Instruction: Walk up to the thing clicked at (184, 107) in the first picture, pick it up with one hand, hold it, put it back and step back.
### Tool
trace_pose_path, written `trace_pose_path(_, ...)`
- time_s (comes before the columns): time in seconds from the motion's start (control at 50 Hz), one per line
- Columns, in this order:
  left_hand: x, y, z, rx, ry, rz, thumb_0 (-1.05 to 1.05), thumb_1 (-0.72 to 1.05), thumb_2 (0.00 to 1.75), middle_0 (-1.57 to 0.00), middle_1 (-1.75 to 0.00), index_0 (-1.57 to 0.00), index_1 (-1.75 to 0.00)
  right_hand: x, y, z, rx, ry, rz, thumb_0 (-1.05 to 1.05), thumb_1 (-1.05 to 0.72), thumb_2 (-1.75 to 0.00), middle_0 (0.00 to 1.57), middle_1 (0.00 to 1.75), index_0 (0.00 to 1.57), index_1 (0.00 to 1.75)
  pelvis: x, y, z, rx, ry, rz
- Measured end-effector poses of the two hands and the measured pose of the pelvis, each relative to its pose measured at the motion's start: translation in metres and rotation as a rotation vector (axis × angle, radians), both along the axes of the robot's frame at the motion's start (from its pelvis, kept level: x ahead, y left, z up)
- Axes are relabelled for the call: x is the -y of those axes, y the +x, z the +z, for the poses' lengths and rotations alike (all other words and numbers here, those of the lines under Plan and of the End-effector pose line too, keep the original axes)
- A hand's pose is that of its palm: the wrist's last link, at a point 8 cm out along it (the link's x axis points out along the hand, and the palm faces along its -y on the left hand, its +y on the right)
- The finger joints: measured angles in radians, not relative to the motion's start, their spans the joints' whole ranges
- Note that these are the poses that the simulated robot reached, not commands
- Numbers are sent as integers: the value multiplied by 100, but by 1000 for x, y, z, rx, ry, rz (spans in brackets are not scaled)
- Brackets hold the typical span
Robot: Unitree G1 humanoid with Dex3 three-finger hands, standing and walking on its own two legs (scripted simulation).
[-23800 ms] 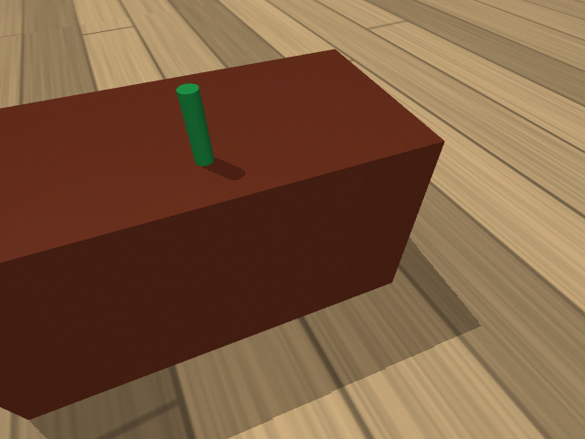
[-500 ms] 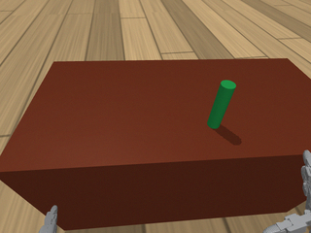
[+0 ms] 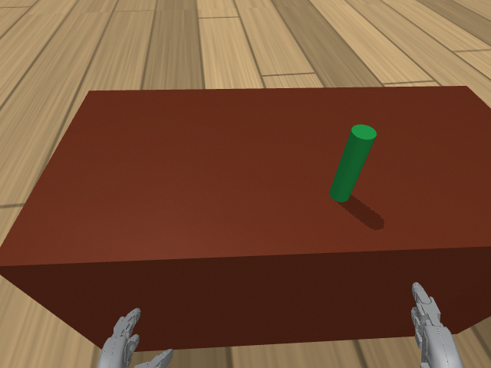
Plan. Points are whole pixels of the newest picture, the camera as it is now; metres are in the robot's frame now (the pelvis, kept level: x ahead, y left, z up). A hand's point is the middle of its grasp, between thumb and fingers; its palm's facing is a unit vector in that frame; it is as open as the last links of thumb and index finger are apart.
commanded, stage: home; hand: right
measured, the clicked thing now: (350, 166) +0.51 -0.23 +0.02
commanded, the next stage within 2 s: none
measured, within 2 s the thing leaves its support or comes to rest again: neither
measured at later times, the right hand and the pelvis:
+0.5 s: hand (350, 335) +0.21 -0.18 -0.10, palm faces +0.08 +0.97 -0.24, open 17.5 cm; pelvis +0.03 +0.00 +0.00, yaw +1 degrees
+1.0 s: hand out of the picture +0.10 -0.27 -0.14, palm faces -0.05 +0.91 -0.42, open 17.5 cm; pelvis +0.02 +0.00 +0.00, yaw +1 degrees
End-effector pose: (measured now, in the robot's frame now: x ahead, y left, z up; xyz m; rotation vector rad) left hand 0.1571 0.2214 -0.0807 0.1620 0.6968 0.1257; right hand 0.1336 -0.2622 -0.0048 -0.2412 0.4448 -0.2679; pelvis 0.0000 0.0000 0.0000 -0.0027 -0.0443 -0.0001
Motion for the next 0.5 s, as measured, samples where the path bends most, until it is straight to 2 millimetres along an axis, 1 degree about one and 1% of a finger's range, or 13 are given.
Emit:
trace_pose_path(0.1,-3,3,1,-18,27,5,0,64,76,-18,-26,-18,-26,-24,8,-42,-148,81,50,-1,55,-6,6,5,6,6,0,2,0,-16,3,3)
trace_pose_path(0.18,-2,6,1,-27,35,3,0,77,83,-19,-27,-19,-28,-37,17,-65,-232,115,78,-1,54,-6,6,5,6,6,0,6,-1,-28,6,8)
trace_pose_path(0.24,-3,4,-3,-60,47,-12,0,83,86,-20,-28,-20,-29,-38,25,-72,-250,118,61,-1,55,-5,6,5,6,6,1,9,-1,-32,8,11)
trace_pose_path(0.3,-5,0,-8,-98,51,-9,1,86,87,-20,-29,-20,-29,-37,33,-74,-260,113,50,-1,55,-5,6,5,6,6,2,13,-2,-37,10,14)
trace_pose_path(0.4,-9,-8,-16,-153,44,8,1,89,89,-20,-29,-20,-30,-33,45,-72,-261,93,43,-1,55,-5,6,5,6,6,3,20,-2,-42,11,18)
trace_pose_path(0.5,-10,-12,-20,-188,34,28,1,90,89,-20,-30,-20,-30,-33,51,-72,-271,84,48,-1,55,-5,6,5,6,6,4,26,-2,-46,10,22)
